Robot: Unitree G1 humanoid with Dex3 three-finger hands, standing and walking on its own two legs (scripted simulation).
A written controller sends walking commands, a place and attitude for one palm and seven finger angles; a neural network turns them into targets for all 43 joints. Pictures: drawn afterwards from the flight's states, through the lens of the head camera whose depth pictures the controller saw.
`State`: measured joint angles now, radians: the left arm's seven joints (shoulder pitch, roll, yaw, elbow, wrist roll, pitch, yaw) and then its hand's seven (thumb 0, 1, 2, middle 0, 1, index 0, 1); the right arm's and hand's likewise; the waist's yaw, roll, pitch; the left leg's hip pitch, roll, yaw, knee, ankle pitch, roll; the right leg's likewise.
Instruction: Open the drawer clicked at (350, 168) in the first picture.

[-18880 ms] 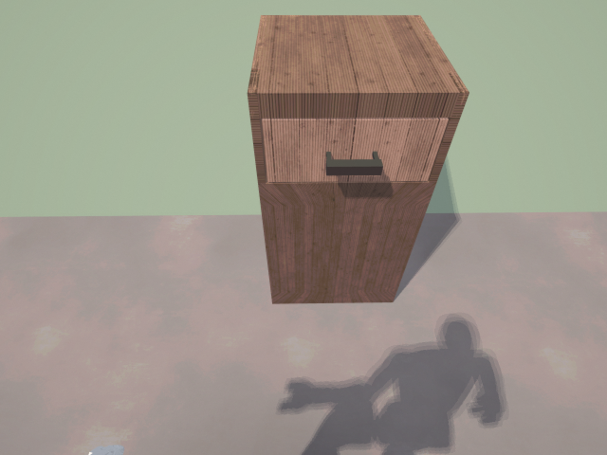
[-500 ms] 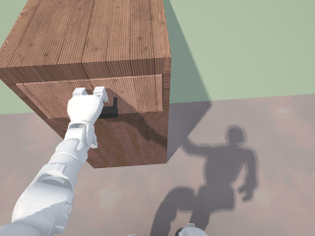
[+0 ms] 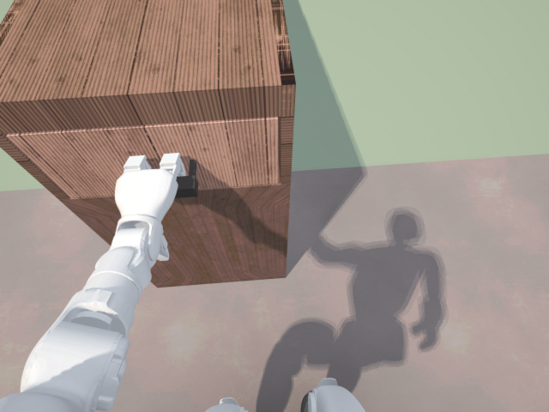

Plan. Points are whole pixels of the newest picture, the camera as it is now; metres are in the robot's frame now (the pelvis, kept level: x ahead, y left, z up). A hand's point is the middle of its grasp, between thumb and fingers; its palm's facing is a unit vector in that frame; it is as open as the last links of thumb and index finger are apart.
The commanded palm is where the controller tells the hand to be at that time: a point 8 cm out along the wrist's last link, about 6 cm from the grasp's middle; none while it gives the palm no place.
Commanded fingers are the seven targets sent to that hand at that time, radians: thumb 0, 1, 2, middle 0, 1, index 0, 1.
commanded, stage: lower the fingers behind the handle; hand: left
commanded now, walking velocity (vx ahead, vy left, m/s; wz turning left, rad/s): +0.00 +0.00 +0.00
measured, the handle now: (160, 177) +0.49 +0.19 -0.01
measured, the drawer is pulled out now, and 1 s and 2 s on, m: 0.00 0.00 0.04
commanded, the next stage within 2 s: close the thumb around the handle in 0.56 s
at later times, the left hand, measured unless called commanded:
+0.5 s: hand (157, 209) +0.44 +0.19 -0.04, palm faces -0.06 -0.01 -1.00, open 13.8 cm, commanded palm +0.42 +0.19 +0.02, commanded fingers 0.00 -0.50 0.30 -0.30 -1.20 -0.30 -1.20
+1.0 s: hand (158, 208) +0.44 +0.19 -0.04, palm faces -0.05 -0.02 -1.00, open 10.5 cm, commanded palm +0.42 +0.20 +0.02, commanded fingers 0.00 0.51 0.73 -0.37 -1.31 -0.37 -1.31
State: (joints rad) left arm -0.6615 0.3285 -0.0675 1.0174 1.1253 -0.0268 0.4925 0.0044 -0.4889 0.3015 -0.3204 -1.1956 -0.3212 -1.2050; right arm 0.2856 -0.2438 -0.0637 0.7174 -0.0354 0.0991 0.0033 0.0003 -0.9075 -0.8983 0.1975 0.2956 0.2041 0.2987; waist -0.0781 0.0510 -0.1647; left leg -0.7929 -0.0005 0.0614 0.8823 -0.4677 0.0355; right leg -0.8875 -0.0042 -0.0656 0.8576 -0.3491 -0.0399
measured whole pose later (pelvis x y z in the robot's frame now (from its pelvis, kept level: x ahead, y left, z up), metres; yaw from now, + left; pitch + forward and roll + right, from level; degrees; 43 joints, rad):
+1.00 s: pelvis -0.01 +0.00 -0.01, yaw +0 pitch +23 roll +0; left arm -0.69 0.35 -0.07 1.04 1.11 -0.01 0.50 0.00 0.00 0.51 -0.34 -1.25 -0.36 -1.26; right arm 0.29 -0.25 -0.06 0.71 -0.03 0.09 0.01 0.00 -0.91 -0.90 0.20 0.30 0.20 0.30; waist -0.09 0.06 -0.17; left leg -0.86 0.00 0.06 0.94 -0.49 0.04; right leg -0.95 0.00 -0.07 0.91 -0.36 -0.04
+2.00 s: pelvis +0.03 +0.01 +0.01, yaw -1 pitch +20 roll -1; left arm -0.35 0.27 -0.13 0.68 1.13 0.06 0.52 0.01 0.68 0.80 -0.32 -1.35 -0.41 -1.35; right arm 0.22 -0.24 -0.06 0.66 -0.03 0.12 0.01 0.00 -0.91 -0.90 0.20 0.30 0.20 0.30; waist -0.03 0.05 -0.16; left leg -0.69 0.00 0.05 0.84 -0.50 0.04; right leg -0.79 0.01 -0.06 0.82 -0.38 -0.03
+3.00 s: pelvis +0.01 +0.00 +0.01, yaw -2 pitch +19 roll +0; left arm -0.19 0.28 -0.09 0.57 1.09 0.04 0.52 0.02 0.69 0.78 -0.29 -1.34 -0.40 -1.35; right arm 0.24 -0.24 -0.07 0.65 -0.01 0.10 0.01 0.00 -0.91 -0.90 0.20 0.30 0.20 0.30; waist -0.04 0.06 -0.16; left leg -0.69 0.01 0.08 0.84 -0.47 0.03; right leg -0.81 0.02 -0.03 0.83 -0.35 -0.04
